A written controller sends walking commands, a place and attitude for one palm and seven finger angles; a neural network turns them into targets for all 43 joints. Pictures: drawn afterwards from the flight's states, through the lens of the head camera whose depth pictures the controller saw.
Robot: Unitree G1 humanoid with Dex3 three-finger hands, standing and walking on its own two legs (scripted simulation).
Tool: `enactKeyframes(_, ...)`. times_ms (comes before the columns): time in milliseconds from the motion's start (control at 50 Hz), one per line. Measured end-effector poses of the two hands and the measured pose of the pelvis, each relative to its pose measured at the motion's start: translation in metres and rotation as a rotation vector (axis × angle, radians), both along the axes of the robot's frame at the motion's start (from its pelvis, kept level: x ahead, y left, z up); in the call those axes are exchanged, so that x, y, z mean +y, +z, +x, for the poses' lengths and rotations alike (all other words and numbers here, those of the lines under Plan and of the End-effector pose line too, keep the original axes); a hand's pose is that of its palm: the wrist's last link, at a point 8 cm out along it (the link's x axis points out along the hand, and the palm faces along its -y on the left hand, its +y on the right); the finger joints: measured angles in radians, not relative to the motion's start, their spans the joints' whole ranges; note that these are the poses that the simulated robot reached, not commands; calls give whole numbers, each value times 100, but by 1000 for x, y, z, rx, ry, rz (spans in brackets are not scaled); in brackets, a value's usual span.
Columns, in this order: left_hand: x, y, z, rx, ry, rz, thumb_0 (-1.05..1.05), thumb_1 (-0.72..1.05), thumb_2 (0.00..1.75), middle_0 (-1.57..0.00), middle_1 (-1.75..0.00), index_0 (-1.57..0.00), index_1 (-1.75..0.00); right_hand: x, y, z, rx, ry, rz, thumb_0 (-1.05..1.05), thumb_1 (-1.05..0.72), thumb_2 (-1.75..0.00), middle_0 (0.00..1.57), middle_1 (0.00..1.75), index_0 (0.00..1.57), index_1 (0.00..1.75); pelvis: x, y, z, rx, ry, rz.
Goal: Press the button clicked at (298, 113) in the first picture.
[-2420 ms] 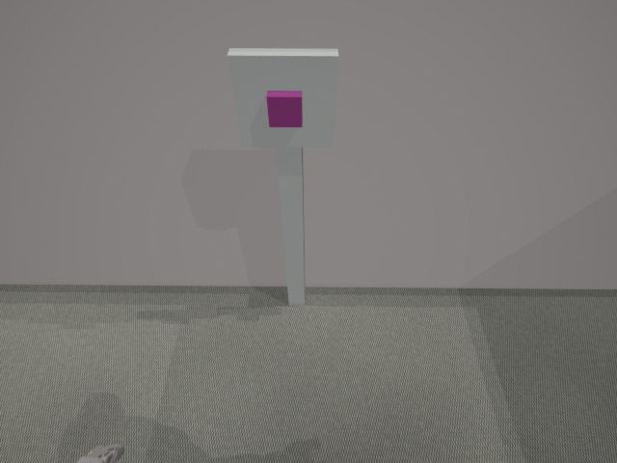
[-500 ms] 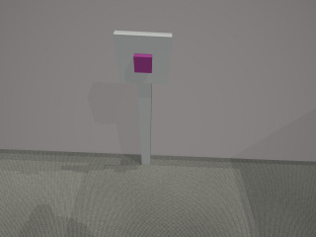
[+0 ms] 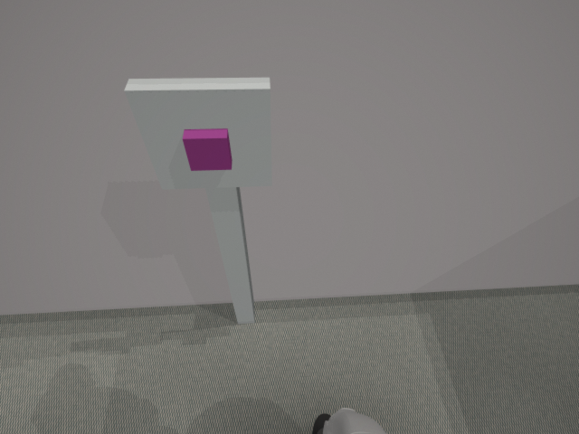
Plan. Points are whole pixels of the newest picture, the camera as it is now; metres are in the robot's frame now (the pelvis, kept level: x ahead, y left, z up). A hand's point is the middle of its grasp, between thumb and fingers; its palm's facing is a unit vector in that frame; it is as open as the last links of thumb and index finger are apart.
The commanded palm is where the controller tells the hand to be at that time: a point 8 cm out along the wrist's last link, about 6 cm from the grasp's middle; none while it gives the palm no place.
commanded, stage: come to a stop and stand still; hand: left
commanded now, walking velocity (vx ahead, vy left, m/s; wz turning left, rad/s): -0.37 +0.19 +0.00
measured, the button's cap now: (208, 148) +0.51 +0.14 +0.09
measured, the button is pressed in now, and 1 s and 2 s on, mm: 0 0 0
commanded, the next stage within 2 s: look again from close up in 1.44 s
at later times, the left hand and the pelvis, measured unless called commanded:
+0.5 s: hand out of the picture +0.01 +0.23 -0.16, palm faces +0.10 -0.98 -0.15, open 7.4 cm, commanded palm none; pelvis -0.03 +0.05 +0.02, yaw +2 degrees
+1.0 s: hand out of the picture -0.06 +0.16 -0.15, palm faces +0.01 -0.98 -0.18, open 7.3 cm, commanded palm none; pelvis -0.05 +0.00 +0.02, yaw +0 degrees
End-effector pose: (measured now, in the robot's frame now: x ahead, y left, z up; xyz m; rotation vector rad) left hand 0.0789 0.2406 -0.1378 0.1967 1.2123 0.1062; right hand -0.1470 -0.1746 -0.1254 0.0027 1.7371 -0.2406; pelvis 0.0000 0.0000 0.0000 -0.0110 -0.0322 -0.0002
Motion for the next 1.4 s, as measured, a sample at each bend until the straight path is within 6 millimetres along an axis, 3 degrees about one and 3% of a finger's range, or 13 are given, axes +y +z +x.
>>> enactKeyframes(60,-7,1,27,-58,-5,21,0,92,90,-20,-30,-19,-30,-22,-15,30,-18,3,-15,0,-90,-90,21,30,20,30,-5,-7,12,-8,7,-12)
enactKeyframes(140,-14,7,37,-76,4,24,0,91,90,-20,-30,-19,-30,-52,-20,95,-161,54,-77,0,-90,-90,21,30,20,30,-4,-2,11,-11,21,-7)
enactKeyframes(240,-13,8,29,-89,26,-4,0,91,90,-20,-30,-20,-30,-66,-14,171,-367,148,-126,0,-91,-90,20,30,19,30,6,1,-2,-6,35,-4)
enactKeyframes(340,6,-2,4,-95,59,-39,0,90,90,-20,-30,-20,-30,-49,1,206,-527,214,-156,0,-91,-90,20,30,19,30,24,-3,-17,-10,37,-13)
enactKeyframes(400,22,-10,-19,-61,87,-57,0,90,90,-20,-30,-20,-30,-30,9,198,-564,223,-163,0,-91,-90,20,30,19,30,35,-3,-24,-12,34,-15)
enactKeyframes(480,38,0,-63,30,126,-63,0,91,90,-20,-30,-20,-30,-9,21,170,-495,224,-149,0,-92,-90,20,30,19,30,45,16,-26,1,36,-27)
enactKeyframes(620,51,13,-153,276,163,-41,0,91,90,-20,-30,-19,-30,3,29,128,-391,175,-142,0,-92,-90,21,30,20,30,52,31,-24,35,13,-25)
enactKeyframes(700,46,18,-180,385,145,-33,0,91,90,-20,-30,-19,-30,3,28,100,-327,133,-136,0,-91,-90,21,30,20,30,49,33,-28,39,-2,-22)
enactKeyframes(760,37,20,-182,402,123,-33,0,91,90,-20,-30,-19,-30,0,24,78,-275,105,-119,0,-91,-90,21,30,20,30,44,33,-33,39,-7,-20)
enactKeyframes(860,10,16,-161,312,98,-29,0,91,90,-20,-30,-19,-30,-13,11,47,-207,72,-73,0,-90,-90,21,30,20,30,26,27,-42,37,-4,8)
enactKeyframes(960,-25,17,-139,202,78,-36,0,91,90,-20,-30,-19,-30,-25,-2,34,-190,71,-22,0,-90,-90,20,30,20,30,8,25,-50,12,5,12)
enactKeyframes(1140,-56,13,-145,190,91,-53,2,93,90,-20,-30,-20,-30,-39,-4,44,-231,84,3,0,-91,-90,20,30,19,30,-18,23,-51,-1,7,7)
enactKeyframes(1400,-79,14,-169,264,140,-87,0,91,90,-20,-30,-19,-30,-56,-2,79,-266,128,-21,0,-91,-90,20,30,19,30,-27,24,-41,6,10,9)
